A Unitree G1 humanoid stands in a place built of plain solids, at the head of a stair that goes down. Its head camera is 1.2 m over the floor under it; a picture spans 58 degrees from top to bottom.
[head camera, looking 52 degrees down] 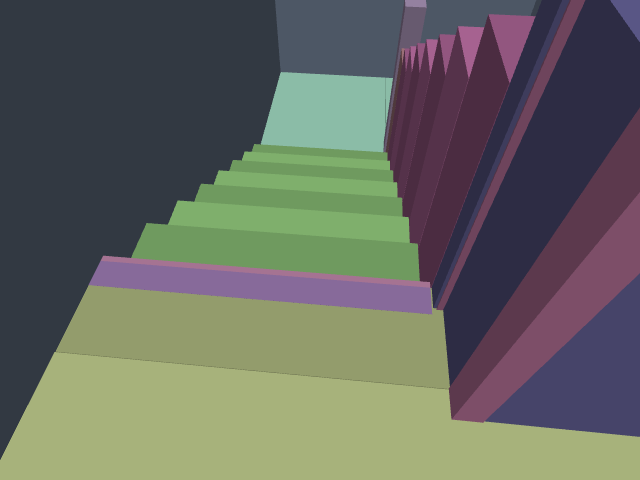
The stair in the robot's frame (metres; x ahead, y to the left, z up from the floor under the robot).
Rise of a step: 0.17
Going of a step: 0.29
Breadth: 1.11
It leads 6 degrees to the right of straight ahead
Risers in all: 8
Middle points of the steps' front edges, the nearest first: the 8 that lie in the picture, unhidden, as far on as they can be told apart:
0.82 0.19 0.00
1.10 0.16 -0.16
1.39 0.14 -0.33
1.67 0.11 -0.50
1.96 0.08 -0.66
2.24 0.05 -0.83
2.52 0.03 -0.99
2.81 0.00 -1.16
